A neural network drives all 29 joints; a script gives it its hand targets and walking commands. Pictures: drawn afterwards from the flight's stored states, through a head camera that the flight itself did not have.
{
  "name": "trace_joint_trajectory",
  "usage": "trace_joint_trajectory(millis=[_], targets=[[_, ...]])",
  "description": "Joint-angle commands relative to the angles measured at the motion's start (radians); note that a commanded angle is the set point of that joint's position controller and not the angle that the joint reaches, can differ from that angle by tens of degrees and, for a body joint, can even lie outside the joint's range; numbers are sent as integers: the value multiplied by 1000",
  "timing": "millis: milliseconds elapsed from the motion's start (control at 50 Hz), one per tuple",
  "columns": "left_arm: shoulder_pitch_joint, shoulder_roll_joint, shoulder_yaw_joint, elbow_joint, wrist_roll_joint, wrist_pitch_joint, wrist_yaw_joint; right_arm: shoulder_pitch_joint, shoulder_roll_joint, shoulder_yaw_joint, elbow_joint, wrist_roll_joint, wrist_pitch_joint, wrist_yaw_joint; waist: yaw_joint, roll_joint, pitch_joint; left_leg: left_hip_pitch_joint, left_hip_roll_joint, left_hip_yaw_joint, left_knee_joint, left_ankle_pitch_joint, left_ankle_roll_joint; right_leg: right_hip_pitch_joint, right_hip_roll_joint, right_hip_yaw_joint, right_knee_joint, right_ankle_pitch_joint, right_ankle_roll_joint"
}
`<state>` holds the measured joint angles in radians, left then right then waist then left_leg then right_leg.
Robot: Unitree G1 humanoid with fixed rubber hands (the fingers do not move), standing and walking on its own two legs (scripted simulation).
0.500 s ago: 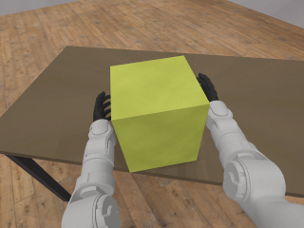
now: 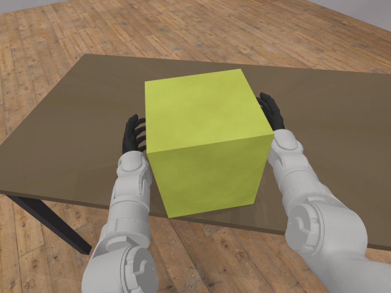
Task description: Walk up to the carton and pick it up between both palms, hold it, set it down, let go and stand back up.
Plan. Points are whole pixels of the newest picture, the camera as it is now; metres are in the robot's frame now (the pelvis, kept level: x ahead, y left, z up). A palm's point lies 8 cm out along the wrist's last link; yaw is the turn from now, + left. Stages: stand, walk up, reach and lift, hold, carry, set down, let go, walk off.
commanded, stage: set down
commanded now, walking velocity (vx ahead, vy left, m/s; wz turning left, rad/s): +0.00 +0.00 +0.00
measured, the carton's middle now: (202, 146) +0.43 +0.03 +0.06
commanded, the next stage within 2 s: none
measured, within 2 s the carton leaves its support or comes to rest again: neither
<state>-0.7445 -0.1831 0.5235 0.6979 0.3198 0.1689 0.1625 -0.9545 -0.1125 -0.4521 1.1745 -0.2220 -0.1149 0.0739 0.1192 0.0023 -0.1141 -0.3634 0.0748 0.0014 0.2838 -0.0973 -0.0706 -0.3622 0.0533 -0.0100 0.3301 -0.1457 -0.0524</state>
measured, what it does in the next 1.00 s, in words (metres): stands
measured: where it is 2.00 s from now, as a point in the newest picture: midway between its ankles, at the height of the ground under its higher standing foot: outside the picture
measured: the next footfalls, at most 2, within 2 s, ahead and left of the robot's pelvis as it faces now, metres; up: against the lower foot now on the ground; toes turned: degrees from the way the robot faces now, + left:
none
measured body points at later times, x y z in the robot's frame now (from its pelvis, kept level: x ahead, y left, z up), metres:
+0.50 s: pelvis +0.00 +0.00 +0.00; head +0.05 +0.00 +0.45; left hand +0.40 +0.18 +0.08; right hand +0.47 -0.12 +0.10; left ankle +0.01 +0.16 -0.75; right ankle +0.00 -0.08 -0.75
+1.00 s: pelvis -0.01 +0.00 -0.01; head +0.06 +0.00 +0.44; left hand +0.41 +0.18 +0.08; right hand +0.49 -0.11 +0.09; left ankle +0.01 +0.16 -0.75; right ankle +0.00 -0.08 -0.75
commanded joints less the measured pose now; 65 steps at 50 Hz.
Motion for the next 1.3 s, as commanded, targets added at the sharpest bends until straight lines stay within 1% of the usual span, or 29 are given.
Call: trace_joint_trajectory(millis=[0,100,120,160,260,280,340,420,480,540,560,580,640,680,700,760,820,860,880,900,940,960,980,1040,1060,1080,1140,1240,1280], targets=[[-677,-348,-306,-95,-27,-74,-95,-649,411,176,-128,-51,-53,124,9,-113,-630,179,-50,117,23,225,56,361,-32,-72,41,444,106],[-613,-347,-288,-108,-8,-67,-93,-579,427,188,-92,-40,-40,124,25,-88,-527,183,-46,115,13,189,63,361,-42,-54,34,442,102],[-631,-397,-322,-142,-10,-66,-101,-576,461,165,-111,-55,-43,127,-8,-84,-544,193,-49,114,19,167,64,351,-50,-50,24,425,108],[-600,-341,-253,-97,9,-68,-105,-599,435,179,-149,-64,-50,131,37,-136,-566,133,-54,123,2,157,79,386,-55,-40,39,454,120],[-570,-351,-257,-125,34,-70,-104,-563,413,158,-153,-72,-48,125,4,-94,-545,141,-57,120,3,170,74,409,-55,-41,55,496,118],[-547,-292,-245,-91,14,-78,-100,-553,371,186,-160,-41,-52,127,35,-104,-568,137,-57,128,7,209,71,415,-49,-33,62,556,117],[-539,-340,-238,-113,31,-72,-105,-530,388,105,-138,-110,-41,129,11,-104,-516,170,-51,122,3,195,74,357,-48,-54,29,442,114],[-527,-366,-193,-97,64,-69,-105,-535,471,140,-159,-114,-39,141,45,-121,-451,120,-62,132,-9,129,95,384,-53,-41,28,395,110],[-494,-297,-193,-97,53,-73,-109,-492,393,126,-138,-124,-36,132,27,-144,-477,122,-63,131,10,180,94,394,-62,-28,43,502,122],[-526,-256,-224,-121,26,-74,-90,-490,316,104,-154,-109,-45,130,12,-91,-548,176,-53,127,21,205,72,322,-37,-55,35,405,97],[-487,-149,-226,-128,12,-77,-66,-452,174,101,-145,-56,-48,118,22,-47,-577,217,-50,139,35,257,60,315,-36,-43,38,426,82],[-478,-158,-189,-101,28,-84,-62,-492,207,130,-151,-57,-44,104,47,-90,-514,155,-62,135,43,239,69,335,-43,-36,47,441,91],[-533,-206,-206,-142,-2,-80,-50,-529,221,90,-119,-57,-25,104,21,-99,-477,181,-50,137,16,195,71,273,-27,-58,8,313,84],[-513,-84,-220,-132,-37,-94,-17,-534,88,129,-139,-13,-41,86,58,-96,-571,204,-47,132,62,256,61,247,-24,-51,21,341,79],[-509,-137,-255,-139,-37,-91,-15,-519,103,129,-117,1,-33,77,14,-75,-545,220,-45,126,62,264,52,245,-26,-51,11,354,75],[-542,-133,-233,-174,-29,-97,0,-549,132,157,-106,48,-13,59,31,-82,-523,185,-46,120,60,221,66,239,-29,-45,12,320,82],[-530,83,-284,-174,-133,-100,56,-594,-172,208,-152,161,-25,35,50,-6,-747,268,-46,115,125,376,12,173,0,-54,31,357,56],[-591,63,-285,-146,-169,-102,78,-659,-174,237,-143,194,-4,15,35,-77,-694,199,-43,104,124,318,30,180,5,-35,29,350,61],[-550,124,-311,-182,-230,-108,104,-657,-237,305,-168,278,1,3,76,-64,-734,214,-43,103,131,335,24,157,18,-37,46,359,58],[-555,83,-341,-152,-236,-100,100,-650,-200,297,-147,271,7,-8,44,-69,-736,201,-38,99,144,330,22,138,18,-31,35,352,54],[-559,87,-324,-59,-250,-105,94,-659,-152,350,-110,308,33,-22,65,-150,-657,146,-39,89,135,243,44,151,15,-19,35,306,71],[-586,56,-346,-54,-249,-111,97,-646,-152,342,-72,304,35,-17,40,-103,-646,122,-33,84,130,242,33,123,6,-16,30,303,71],[-581,114,-308,-7,-252,-115,97,-647,-201,359,-75,341,40,-18,74,-94,-659,86,-39,97,121,206,29,156,5,-13,45,295,70],[-563,275,-311,-42,-296,-105,121,-662,-410,426,-111,438,25,-45,84,-57,-808,74,-47,103,159,360,-11,254,9,5,93,504,66],[-624,187,-346,-34,-311,-136,115,-714,-283,432,-102,430,25,-40,77,-93,-817,50,-43,96,161,287,8,198,8,-4,79,424,74],[-601,294,-319,-24,-303,-141,120,-663,-402,437,-70,455,29,-43,72,-51,-823,33,-49,98,165,308,-10,250,2,16,96,468,73],[-587,290,-350,72,-363,-164,85,-683,-381,490,-85,490,17,-57,53,-125,-860,-40,-51,90,170,331,-3,294,-4,21,131,644,95],[-612,308,-345,4,-382,-225,84,-669,-408,517,-67,539,-5,-27,61,-95,-928,-23,-45,97,154,334,-10,288,10,8,124,567,72],[-520,341,-342,-31,-407,-197,72,-651,-458,563,-191,582,-5,-30,77,-145,-969,-82,-51,97,167,360,3,387,-2,30,150,695,91]])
